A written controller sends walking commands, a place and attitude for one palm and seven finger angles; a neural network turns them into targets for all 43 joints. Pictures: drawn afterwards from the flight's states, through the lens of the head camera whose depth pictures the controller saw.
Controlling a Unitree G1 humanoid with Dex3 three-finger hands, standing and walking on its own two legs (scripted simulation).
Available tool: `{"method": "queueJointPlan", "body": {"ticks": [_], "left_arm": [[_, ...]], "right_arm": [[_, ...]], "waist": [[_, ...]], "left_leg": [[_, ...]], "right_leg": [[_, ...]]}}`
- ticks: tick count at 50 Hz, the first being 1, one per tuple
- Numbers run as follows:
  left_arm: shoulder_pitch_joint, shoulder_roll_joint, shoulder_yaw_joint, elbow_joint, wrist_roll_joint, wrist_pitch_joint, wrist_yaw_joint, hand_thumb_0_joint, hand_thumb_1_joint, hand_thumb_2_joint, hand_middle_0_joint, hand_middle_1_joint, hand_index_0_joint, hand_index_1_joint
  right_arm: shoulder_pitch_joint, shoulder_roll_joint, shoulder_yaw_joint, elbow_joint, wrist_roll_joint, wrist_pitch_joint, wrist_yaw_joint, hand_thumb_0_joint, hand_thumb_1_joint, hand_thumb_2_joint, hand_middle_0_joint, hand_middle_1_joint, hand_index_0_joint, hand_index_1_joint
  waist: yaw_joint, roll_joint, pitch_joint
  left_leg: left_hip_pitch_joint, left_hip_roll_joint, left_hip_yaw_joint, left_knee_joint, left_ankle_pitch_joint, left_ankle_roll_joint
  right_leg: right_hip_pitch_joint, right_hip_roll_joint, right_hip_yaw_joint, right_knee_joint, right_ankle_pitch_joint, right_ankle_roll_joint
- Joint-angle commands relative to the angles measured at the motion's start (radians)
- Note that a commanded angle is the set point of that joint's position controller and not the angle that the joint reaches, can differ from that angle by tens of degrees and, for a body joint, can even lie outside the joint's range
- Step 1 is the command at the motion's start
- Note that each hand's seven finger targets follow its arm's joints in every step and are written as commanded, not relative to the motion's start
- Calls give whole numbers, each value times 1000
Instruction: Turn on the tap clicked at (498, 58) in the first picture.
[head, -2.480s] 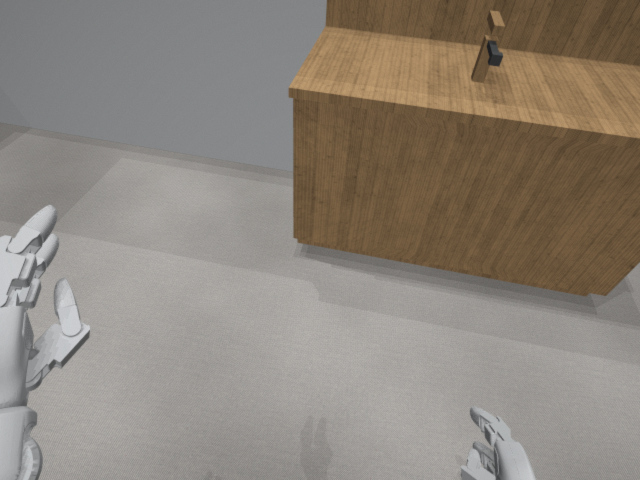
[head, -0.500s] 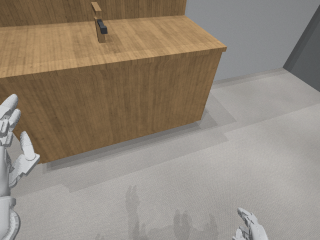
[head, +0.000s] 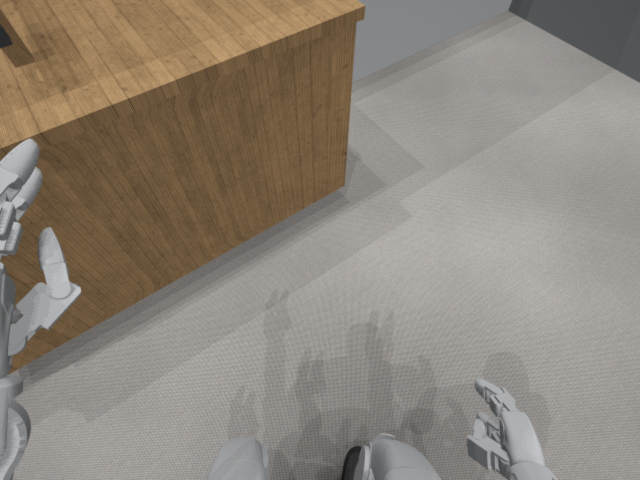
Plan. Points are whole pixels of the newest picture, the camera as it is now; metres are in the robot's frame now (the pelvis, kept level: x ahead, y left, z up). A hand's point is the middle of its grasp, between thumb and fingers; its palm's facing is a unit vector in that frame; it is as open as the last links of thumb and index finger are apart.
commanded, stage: turn to face it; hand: left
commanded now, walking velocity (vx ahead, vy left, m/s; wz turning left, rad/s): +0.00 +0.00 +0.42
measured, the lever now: out of the picture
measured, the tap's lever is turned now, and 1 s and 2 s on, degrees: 0 0 0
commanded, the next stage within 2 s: take the last steps up to it in 0.60 s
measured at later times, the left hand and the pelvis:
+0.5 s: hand out of the picture +0.28 +0.29 +0.19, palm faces +0.51 -0.80 -0.31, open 7.5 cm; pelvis +0.09 +0.03 +0.02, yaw +8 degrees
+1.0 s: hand out of the picture +0.19 +0.27 +0.21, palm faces +0.61 -0.70 -0.37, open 7.5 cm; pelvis +0.04 -0.01 +0.03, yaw +17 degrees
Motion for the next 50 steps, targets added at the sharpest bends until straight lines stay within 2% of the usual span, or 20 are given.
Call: {"method": "queueJointPlan", "body": {"ticks": [1, 6, 9, 15, 16, 17, 19, 20, 22, 25, 26, 30, 34, 35, 37, 38, 40, 43, 48, 50], "left_arm": [[143, 328, 322, -337, -24, -108, 69, 0, 900, 900, -200, -300, -200, -300], [284, 234, 323, -149, -64, -94, 64, 0, 900, 900, -200, -300, -200, -300], [290, 197, 289, -52, -66, -78, 69, 0, 900, 900, -200, -300, -200, -300], [104, 156, 128, -61, -48, -58, 68, 0, 900, 900, -200, -300, -200, -300], [25, 164, 97, -123, -43, -62, 64, 0, 900, 900, -200, -300, -200, -300], [-3, 170, 89, -145, -42, -68, 62, 0, 900, 900, -200, -300, -200, -300], [-56, 176, 85, -201, -29, -87, 55, 0, 900, 900, -200, -300, -200, -300], [-90, 203, 87, -263, -17, -96, 50, 0, 900, 900, -200, -300, -200, -300], [-177, 222, 96, -357, -10, -107, 53, 0, 900, 900, -200, -300, -200, -300], [-35, 202, 126, -352, -35, -91, 59, 0, 900, 900, -200, -300, -200, -300], [29, 210, 157, -317, -46, -84, 58, 0, 900, 900, -200, -300, -200, -300], [121, 131, 136, -143, -83, -44, 45, 0, 900, 900, -200, -300, -200, -300], [73, 104, 84, -21, -82, -10, 31, 0, 900, 900, -200, -300, -200, -300], [43, 115, 73, -6, -72, -6, 30, 0, 900, 900, -200, -300, -200, -300], [-43, 161, 53, -19, -56, 17, 32, 0, 900, 900, -200, -300, -200, -300], [-132, 160, 36, -39, -59, 19, 36, 0, 900, 900, -200, -300, -200, -300], [-158, 154, 32, -51, -41, -1, 31, 0, 900, 900, -200, -300, -200, -300], [-153, 200, 70, -111, -22, -49, 43, 0, 900, 900, -200, -300, -200, -300], [5, 189, 123, -134, -26, -64, 64, 0, 900, 900, -200, -300, -200, -300], [40, 169, 130, -132, -38, -58, 71, 0, 900, 900, -200, -300, -200, -300]], "right_arm": [[-41, -62, -23, -152, 5, -15, 8, 0, -900, -900, 200, 300, 200, 300], [-15, -54, -36, -167, 16, 24, -8, 0, -900, -900, 200, 300, 200, 300], [30, -60, -34, -180, 16, 10, -16, 0, -900, -900, 200, 300, 200, 300], [62, -81, -36, -177, -1, -16, -40, 0, -900, -900, 200, 300, 200, 300], [47, -95, -41, -182, 0, -20, -49, 0, -900, -900, 200, 300, 200, 300], [45, -107, -40, -187, -1, -27, -52, 0, -900, -900, 200, 300, 200, 300], [43, -97, -27, -184, -14, -49, -41, 0, -900, -900, 200, 300, 200, 300], [39, -92, -19, -171, -32, -57, -35, 0, -900, -900, 200, 300, 200, 300], [22, -98, -29, -166, -30, -80, -25, 0, -900, -900, 200, 300, 200, 300], [47, -102, -44, -170, -16, -101, -7, 0, -900, -900, 200, 300, 200, 300], [55, -103, -47, -173, -16, -103, -4, 0, -900, -900, 200, 300, 200, 300], [58, -89, -35, -168, 0, -79, -1, 0, -900, -900, 200, 300, 200, 300], [46, -90, -26, -164, 15, -57, -11, 0, -900, -900, 200, 300, 200, 300], [45, -79, -22, -164, 15, -49, -14, 0, -900, -900, 200, 300, 200, 300], [-1, -54, -10, -177, 14, -24, -19, 0, -900, -900, 200, 300, 200, 300], [-32, -85, -16, -164, 14, -36, -25, 0, -900, -900, 200, 300, 200, 300], [-40, -94, -17, -150, 4, -48, -32, 0, -900, -900, 200, 300, 200, 300], [-44, -78, -4, -136, -2, -41, -51, 0, -900, -900, 200, 300, 200, 300], [-19, -62, -23, -164, -6, -44, -59, 0, -900, -900, 200, 300, 200, 300], [15, -65, -29, -168, -5, -43, -60, 0, -900, -900, 200, 300, 200, 300]], "waist": [[-9, 30, -477], [-27, -97, -400], [-14, -194, -372], [-23, -143, -272], [-23, -69, -266], [-11, 39, -272], [9, 271, -285], [7, 311, -294], [5, 294, -287], [-3, 327, -363], [-5, 288, -384], [-25, 230, -349], [-9, 141, -292], [-9, 70, -280], [-10, -227, -188], [5, -267, -159], [-11, -201, -150], [-1, -109, -179], [40, -126, -255], [26, -139, -301]], "left_leg": [[-250, -28, -85, 133, 129, -18], [-139, -45, -19, -286, 189, -25], [-75, -81, 49, -491, 217, -11], [148, -103, 48, -759, 396, 28], [209, -72, 7, -792, 506, 45], [215, 15, -137, -827, 653, 101], [276, 195, -420, -901, 1031, 222], [256, 213, -470, -934, 935, 232], [183, 162, -405, -941, 671, 203], [238, 84, -310, -927, 566, 162], [247, 74, -310, -938, 526, 155], [230, 65, -304, -981, 457, 152], [132, 15, -225, -972, 280, 111], [101, -25, -183, -908, 181, 84], [-45, -163, -58, -540, 95, 8], [-107, -174, -74, -331, 83, 0], [-142, -140, -84, -205, 179, -5], [-142, -113, -34, -319, 171, 7], [-21, -133, 66, -626, 133, 36], [82, -153, 104, -773, 187, 32]], "right_leg": [[478, -344, 386, -276, 533, -97], [383, -284, 168, -289, 646, -53], [400, -269, 135, -268, 689, -26], [255, -272, 115, -190, 478, 54], [211, -256, 104, -131, 408, 80], [177, -188, 85, -44, 278, 115], [55, -52, 122, 139, -292, 149], [51, -61, 162, 193, -353, 146], [102, -51, 177, 183, -305, 129], [144, -3, 136, 93, -229, 130], [158, 13, 127, 70, -225, 131], [177, 47, 99, -34, -209, 145], [308, 38, 82, -296, -95, 128], [327, -19, 137, -401, -60, 98], [209, -331, 501, -560, -177, -27], [142, -396, 542, -588, -231, -68], [159, -332, 395, -535, -51, -40], [273, -315, 244, -460, 252, -26], [364, -297, 267, -424, 156, -57], [378, -258, 251, -378, 85, -36]]}}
